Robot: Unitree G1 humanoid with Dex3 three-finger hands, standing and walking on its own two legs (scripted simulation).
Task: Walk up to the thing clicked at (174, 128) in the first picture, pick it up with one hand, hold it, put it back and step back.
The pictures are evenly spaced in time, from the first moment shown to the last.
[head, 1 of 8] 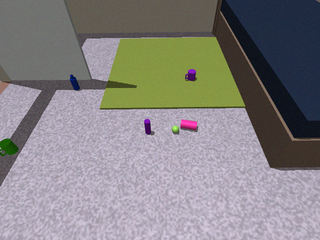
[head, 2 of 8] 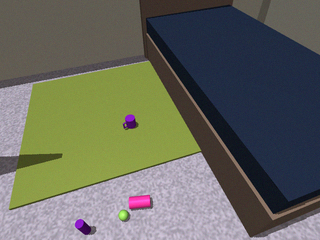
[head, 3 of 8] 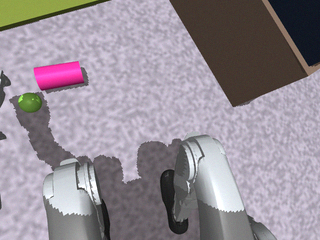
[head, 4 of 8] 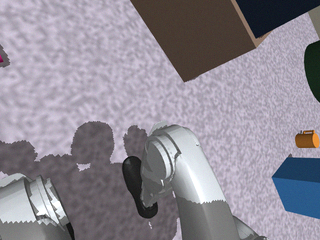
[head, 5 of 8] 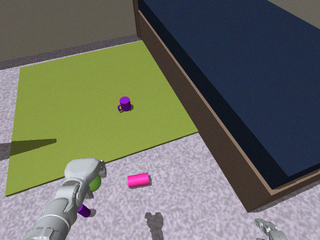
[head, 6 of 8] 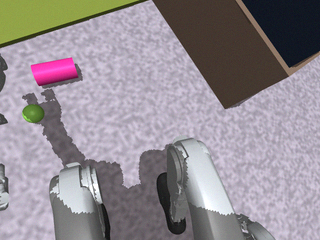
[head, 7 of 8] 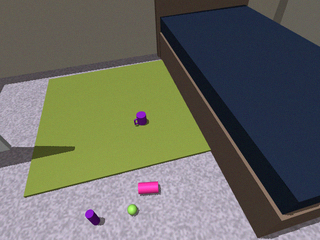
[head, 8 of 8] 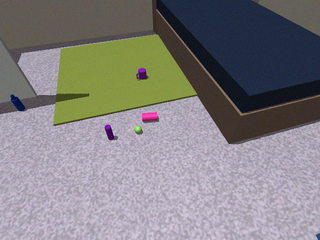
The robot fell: no
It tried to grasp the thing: yes
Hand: left
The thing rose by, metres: 0.69
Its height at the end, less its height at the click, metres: +0.00
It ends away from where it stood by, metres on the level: 0.01
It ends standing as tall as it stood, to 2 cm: yes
